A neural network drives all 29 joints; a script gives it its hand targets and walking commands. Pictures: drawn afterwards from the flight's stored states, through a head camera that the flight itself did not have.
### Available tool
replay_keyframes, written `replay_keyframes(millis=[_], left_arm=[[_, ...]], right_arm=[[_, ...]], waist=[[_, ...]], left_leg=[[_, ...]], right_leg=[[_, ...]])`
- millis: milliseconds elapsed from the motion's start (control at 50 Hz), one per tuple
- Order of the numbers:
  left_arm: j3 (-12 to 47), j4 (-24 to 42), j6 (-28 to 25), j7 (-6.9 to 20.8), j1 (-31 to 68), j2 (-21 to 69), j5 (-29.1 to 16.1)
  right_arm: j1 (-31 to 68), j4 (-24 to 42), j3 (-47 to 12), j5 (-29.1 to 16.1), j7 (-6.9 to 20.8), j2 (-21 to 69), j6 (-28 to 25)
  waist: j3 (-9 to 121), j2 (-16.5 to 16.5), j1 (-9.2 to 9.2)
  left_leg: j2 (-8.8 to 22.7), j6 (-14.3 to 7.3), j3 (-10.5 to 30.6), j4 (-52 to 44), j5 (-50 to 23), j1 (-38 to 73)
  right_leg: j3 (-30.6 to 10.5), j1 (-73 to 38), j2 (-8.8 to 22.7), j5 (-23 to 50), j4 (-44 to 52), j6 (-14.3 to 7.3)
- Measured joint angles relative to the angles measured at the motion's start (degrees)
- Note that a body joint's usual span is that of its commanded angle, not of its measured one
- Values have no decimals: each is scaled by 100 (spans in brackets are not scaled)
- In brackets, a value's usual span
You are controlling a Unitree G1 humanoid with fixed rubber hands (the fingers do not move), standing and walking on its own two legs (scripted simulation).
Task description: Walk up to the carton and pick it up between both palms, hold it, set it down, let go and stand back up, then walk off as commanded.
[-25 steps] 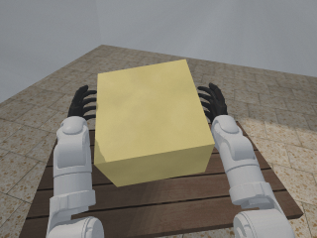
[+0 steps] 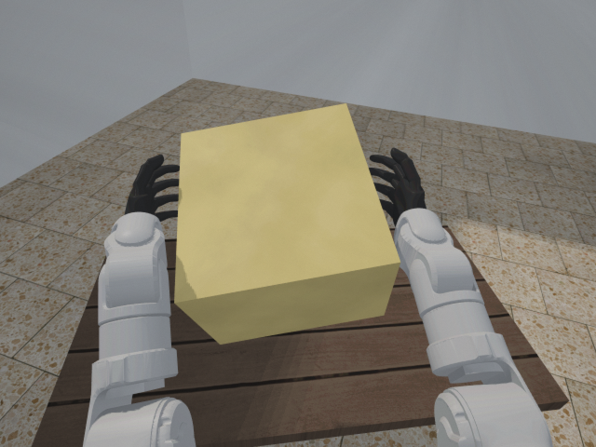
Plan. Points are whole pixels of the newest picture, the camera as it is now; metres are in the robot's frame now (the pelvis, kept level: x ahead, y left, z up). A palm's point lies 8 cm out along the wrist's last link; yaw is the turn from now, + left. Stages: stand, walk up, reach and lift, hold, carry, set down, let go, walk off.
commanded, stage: hold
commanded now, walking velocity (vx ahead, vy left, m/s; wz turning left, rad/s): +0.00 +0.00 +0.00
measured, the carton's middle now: (282, 224) +0.39 +0.01 +0.14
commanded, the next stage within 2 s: none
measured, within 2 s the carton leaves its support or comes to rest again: neither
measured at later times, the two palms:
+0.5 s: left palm (149, 217) +0.35 +0.17 +0.19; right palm (412, 213) +0.35 -0.16 +0.19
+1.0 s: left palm (146, 217) +0.35 +0.17 +0.19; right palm (410, 214) +0.35 -0.16 +0.19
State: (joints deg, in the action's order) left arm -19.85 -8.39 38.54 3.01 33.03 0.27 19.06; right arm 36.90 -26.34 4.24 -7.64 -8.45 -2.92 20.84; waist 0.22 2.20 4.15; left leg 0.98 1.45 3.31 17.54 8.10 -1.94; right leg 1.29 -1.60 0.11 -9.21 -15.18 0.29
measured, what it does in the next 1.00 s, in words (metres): stands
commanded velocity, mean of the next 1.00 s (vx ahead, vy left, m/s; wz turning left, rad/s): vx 0.00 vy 0.00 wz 0.00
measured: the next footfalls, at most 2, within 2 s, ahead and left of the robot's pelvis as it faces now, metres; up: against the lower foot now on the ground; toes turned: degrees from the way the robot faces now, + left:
none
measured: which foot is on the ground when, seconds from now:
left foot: down 0.00-1.00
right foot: down 0.00-1.00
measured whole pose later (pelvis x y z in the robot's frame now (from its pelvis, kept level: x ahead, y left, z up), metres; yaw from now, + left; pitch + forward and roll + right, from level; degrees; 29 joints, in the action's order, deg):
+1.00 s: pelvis +0.00 +0.00 +0.00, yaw +0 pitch -8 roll -1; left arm -19.1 -6.9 39.4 2.6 32.6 1.0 19.3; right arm 36.1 -26.8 4.4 -7.7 -7.8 -3.3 19.8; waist -0.3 1.7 4.4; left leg 0.9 1.3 2.9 17.6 8.0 -1.6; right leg 1.5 -2.0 0.3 -9.0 -15.2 0.4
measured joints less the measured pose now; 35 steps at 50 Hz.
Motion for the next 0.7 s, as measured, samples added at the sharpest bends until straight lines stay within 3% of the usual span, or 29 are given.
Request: replay_keyframes(millis=[360, 620, 700], left_arm=[[116, 367, 41, -71, -203, 135, -6], [14, 106, 45, 6, -45, 31, -36], [76, 283, 17, -102, -111, 49, -69]], right_arm=[[-238, 255, -150, -142, 0, -135, -78], [-6, 4, -38, 13, 30, -50, -9], [-67, 141, -64, -55, -2, -43, -97]], waist=[[-70, -82, 26], [-44, -26, 24], [4, -9, 25]], left_leg=[[10, -15, -75, 4, 23, 71], [13, 8, -23, -51, -42, 30], [27, 20, -25, -14, -21, -10]], right_leg=[[-51, -75, -3, 31, 54, 17], [19, -12, -5, 22, 16, -12], [21, 6, -19, 26, 24, -19]])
